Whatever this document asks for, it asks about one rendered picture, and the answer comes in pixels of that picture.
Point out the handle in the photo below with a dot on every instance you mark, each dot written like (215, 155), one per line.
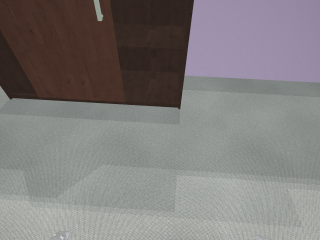
(98, 10)

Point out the wardrobe door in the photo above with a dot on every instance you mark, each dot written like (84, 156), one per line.
(64, 50)
(11, 70)

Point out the left robot hand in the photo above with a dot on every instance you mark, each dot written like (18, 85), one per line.
(62, 235)

